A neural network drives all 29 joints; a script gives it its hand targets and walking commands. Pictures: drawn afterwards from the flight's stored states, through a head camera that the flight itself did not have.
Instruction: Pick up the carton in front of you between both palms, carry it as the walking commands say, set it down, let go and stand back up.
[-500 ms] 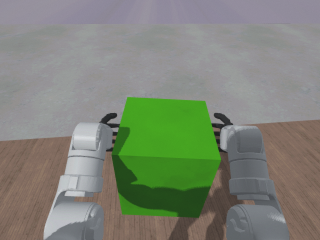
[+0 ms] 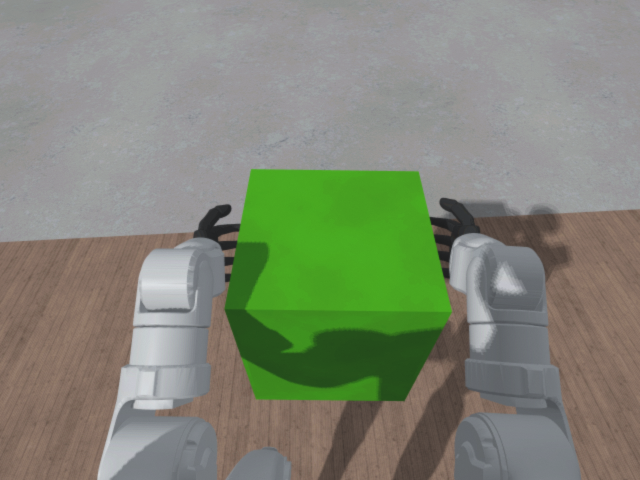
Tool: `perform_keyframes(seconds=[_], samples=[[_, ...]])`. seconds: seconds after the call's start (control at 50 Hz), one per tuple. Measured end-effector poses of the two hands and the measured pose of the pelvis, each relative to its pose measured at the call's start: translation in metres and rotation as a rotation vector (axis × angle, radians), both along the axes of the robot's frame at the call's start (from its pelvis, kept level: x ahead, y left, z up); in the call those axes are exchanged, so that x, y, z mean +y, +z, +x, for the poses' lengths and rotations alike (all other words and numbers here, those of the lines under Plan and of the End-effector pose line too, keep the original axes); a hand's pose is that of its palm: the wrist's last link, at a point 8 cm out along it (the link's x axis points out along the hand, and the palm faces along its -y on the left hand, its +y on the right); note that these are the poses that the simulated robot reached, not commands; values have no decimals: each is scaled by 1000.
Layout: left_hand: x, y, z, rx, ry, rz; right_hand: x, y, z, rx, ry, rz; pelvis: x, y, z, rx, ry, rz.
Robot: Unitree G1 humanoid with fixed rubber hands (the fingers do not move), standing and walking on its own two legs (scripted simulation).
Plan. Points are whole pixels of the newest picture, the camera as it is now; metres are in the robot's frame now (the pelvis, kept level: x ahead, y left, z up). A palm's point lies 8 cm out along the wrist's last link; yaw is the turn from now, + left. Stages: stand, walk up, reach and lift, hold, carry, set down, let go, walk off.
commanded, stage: carry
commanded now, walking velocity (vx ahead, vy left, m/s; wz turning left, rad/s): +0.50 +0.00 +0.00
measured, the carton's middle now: (332, 292) +0.36 +0.02 +0.01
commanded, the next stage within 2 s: none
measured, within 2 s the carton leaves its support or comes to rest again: neither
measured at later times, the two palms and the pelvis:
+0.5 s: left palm (263, 117) +0.67 +0.16 +0.05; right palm (437, 130) +0.65 -0.13 +0.06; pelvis +0.31 +0.04 -0.03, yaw -2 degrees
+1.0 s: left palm (288, 45) +0.96 +0.16 +0.04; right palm (422, 42) +0.99 -0.14 +0.03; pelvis +0.62 -0.01 -0.06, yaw +1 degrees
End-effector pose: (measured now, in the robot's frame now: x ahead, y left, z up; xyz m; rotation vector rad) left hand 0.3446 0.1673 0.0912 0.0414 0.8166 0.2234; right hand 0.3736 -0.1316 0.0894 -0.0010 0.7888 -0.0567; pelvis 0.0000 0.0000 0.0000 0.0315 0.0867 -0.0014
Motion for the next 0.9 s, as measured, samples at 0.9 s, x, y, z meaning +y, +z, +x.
perform_keyframes(seconds=[0.9], samples=[[-17, -38, 579, -88, -65, -3, -15, -39, 562, -87, -25, -8, 0, -69, 574, -5, 15, -30]])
